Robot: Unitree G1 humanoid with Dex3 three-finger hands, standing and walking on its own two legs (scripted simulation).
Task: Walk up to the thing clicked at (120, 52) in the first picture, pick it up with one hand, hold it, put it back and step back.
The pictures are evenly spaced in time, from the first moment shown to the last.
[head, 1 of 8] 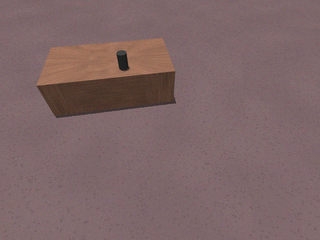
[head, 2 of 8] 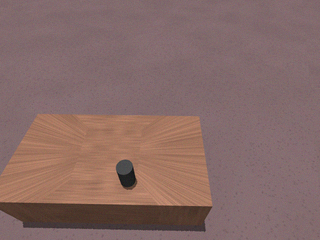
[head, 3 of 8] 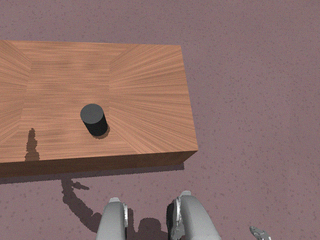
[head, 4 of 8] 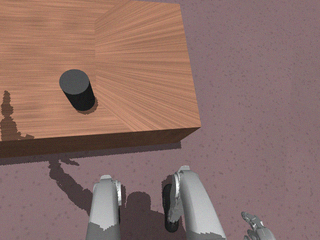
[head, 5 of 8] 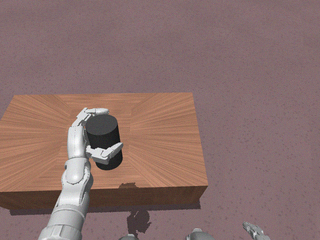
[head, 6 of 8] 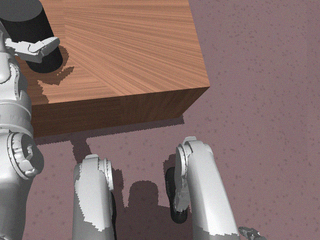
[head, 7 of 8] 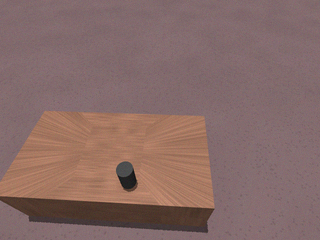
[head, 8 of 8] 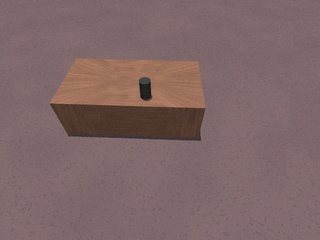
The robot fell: no
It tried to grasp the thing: yes
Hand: left
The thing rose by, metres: 0.37
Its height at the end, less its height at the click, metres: +0.00
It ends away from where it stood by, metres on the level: 0.02
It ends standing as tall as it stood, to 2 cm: yes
